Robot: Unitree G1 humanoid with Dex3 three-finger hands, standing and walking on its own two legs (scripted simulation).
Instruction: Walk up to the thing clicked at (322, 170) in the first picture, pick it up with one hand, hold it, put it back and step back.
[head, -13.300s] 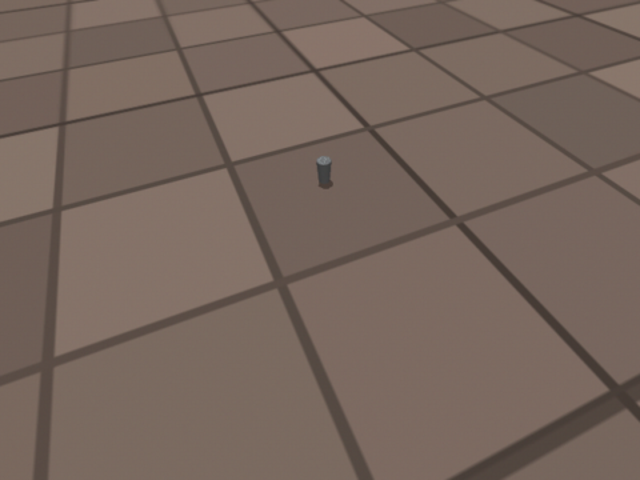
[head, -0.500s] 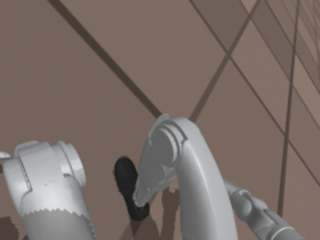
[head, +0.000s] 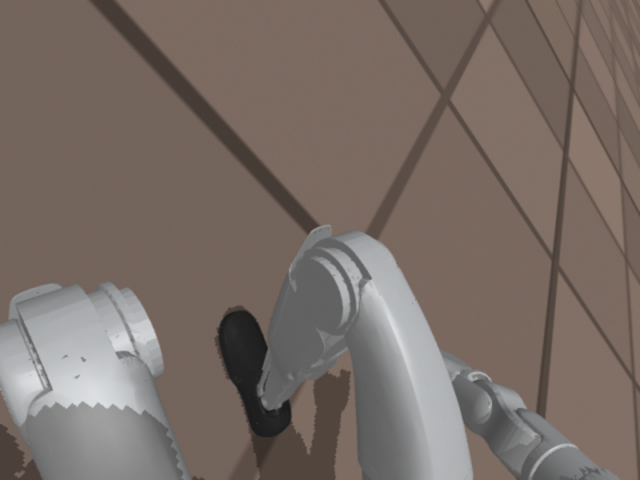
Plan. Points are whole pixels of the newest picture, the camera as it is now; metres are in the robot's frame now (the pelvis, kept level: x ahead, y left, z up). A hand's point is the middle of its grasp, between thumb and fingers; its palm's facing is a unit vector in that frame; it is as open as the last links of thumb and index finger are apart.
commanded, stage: close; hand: left
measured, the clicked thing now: out of the picture +0.42 +0.29 -0.22
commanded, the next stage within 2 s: settle in 0.26 s
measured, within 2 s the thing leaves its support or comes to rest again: leaves its support in 0.60 s
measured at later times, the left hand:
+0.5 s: hand out of the picture +0.42 +0.27 -0.20, palm faces +0.37 -0.93 +0.01, open 9.6 cm
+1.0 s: hand out of the picture +0.41 +0.31 -0.12, palm faces +0.36 -0.93 +0.00, open 9.8 cm
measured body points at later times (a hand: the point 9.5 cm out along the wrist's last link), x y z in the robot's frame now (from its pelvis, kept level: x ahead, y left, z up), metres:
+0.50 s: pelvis +0.00 +0.00 +0.00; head +0.24 +0.21 +0.32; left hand +0.40 +0.32 -0.20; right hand +0.18 -0.24 -0.02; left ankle +0.09 +0.11 -0.25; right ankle +0.17 -0.12 -0.25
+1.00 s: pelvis +0.01 +0.00 +0.02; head +0.20 +0.20 +0.36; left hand +0.39 +0.36 -0.12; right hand +0.20 -0.23 -0.02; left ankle +0.09 +0.11 -0.25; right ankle +0.17 -0.12 -0.25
